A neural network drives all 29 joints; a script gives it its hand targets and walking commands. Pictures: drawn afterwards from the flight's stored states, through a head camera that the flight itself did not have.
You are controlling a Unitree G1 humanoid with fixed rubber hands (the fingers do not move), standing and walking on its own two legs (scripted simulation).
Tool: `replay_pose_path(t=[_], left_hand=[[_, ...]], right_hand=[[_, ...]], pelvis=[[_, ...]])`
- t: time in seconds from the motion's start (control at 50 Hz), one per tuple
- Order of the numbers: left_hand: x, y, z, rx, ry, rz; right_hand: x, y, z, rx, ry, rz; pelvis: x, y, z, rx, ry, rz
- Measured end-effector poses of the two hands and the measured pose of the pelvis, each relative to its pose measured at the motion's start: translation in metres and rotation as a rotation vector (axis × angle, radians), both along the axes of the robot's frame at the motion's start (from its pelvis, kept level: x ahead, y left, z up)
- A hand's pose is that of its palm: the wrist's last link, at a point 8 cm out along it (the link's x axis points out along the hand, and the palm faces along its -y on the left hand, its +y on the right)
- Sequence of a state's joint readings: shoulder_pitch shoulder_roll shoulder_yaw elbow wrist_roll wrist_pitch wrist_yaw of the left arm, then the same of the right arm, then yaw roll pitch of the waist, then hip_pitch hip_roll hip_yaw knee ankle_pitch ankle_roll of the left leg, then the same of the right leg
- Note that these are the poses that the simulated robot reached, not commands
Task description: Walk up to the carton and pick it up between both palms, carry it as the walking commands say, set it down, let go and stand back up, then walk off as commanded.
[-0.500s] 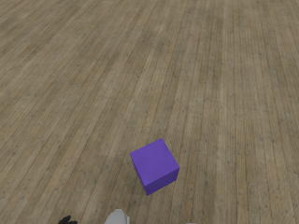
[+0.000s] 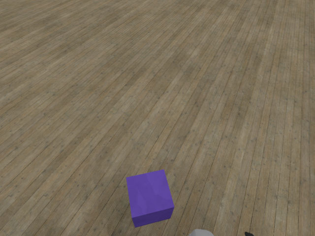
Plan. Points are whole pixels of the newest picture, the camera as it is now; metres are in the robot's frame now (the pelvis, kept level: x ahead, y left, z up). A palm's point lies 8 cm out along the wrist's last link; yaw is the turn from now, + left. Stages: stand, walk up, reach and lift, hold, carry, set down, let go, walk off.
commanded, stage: walk up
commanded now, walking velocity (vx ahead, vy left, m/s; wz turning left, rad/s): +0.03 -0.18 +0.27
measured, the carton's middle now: (149, 198) +0.39 +0.03 -0.65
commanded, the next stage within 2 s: none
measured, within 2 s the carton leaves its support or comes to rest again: neither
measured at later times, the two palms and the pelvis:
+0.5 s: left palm out of the picture +0.05 +0.13 -0.11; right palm (285, 230) +0.16 -0.36 -0.14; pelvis +0.04 -0.11 +0.00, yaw +8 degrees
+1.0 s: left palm out of the picture +0.02 +0.18 -0.15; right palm (245, 218) +0.19 -0.25 -0.14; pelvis +0.04 -0.06 -0.01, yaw +9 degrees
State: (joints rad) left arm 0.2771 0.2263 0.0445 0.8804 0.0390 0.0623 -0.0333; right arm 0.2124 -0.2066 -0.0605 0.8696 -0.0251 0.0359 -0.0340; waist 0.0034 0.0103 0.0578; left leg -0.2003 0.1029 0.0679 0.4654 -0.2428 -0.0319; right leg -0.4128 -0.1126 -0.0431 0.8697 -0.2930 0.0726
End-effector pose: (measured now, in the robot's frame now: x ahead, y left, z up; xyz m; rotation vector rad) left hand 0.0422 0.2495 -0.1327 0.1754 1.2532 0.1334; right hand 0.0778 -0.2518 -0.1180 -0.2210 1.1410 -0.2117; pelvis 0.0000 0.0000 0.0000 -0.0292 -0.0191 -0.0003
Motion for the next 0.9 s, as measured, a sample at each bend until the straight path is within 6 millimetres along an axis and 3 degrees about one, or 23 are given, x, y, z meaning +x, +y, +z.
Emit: replay_pose_path(t=[0.08,0.16,0.26,0.38,0.48,0.56,0.72,0.78,0.9], left_hand=[[0.043,-0.029,0.006,0.043,-0.062,-0.038],[0.068,-0.065,0.009,0.096,-0.121,-0.040],[0.067,-0.101,0.031,0.103,-0.147,0.004],[0.050,-0.120,0.031,0.097,-0.119,0.079],[0.020,-0.118,0.025,0.102,-0.058,0.156],[-0.015,-0.103,0.021,0.117,0.014,0.209],[-0.073,-0.058,-0.001,0.084,0.129,0.304],[-0.074,-0.053,-0.011,0.037,0.156,0.302],[-0.049,-0.060,-0.013,-0.024,0.113,0.276]], right_hand=[[-0.020,-0.044,-0.016,0.025,0.067,-0.045],[-0.025,-0.087,-0.040,0.046,0.141,-0.037],[0.001,-0.107,-0.041,0.086,0.171,0.005],[0.041,-0.112,-0.031,0.106,0.140,0.071],[0.074,-0.107,-0.026,0.092,0.125,0.137],[0.102,-0.094,-0.020,0.081,0.094,0.194],[0.140,-0.036,-0.011,0.047,-0.010,0.299],[0.135,-0.012,-0.002,0.042,-0.037,0.336],[0.124,0.010,-0.001,0.070,-0.055,0.311]], pelvis=[[0.011,-0.037,-0.006,0.019,0.002,0.010],[0.021,-0.072,-0.017,0.055,0.002,0.049],[0.028,-0.092,-0.003,0.085,0.010,0.078],[0.040,-0.111,0.004,0.091,0.019,0.110],[0.043,-0.112,0.004,0.086,0.030,0.135],[0.041,-0.105,0.004,0.082,0.044,0.153],[0.036,-0.069,-0.007,0.031,0.040,0.185],[0.035,-0.061,-0.005,0.035,0.028,0.190],[0.038,-0.052,-0.001,0.040,0.022,0.168]])
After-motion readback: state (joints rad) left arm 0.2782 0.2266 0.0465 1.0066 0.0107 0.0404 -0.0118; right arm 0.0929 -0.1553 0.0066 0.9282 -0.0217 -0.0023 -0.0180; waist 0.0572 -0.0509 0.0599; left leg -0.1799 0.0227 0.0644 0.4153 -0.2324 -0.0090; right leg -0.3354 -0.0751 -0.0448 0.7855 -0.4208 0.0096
